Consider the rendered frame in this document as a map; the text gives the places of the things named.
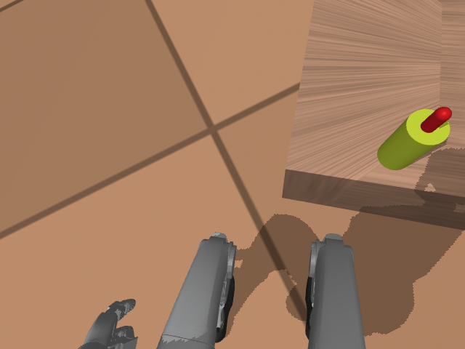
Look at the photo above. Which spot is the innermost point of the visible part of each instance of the bottle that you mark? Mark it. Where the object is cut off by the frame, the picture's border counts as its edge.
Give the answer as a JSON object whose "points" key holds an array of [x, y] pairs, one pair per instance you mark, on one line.
{"points": [[418, 134]]}

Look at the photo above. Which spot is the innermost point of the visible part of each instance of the left robot hand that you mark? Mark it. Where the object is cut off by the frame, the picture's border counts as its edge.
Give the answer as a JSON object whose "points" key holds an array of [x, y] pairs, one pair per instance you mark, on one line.
{"points": [[104, 329]]}

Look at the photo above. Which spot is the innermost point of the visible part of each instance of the left robot foot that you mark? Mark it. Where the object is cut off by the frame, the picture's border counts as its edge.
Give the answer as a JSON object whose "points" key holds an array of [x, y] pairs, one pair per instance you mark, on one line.
{"points": [[221, 332]]}

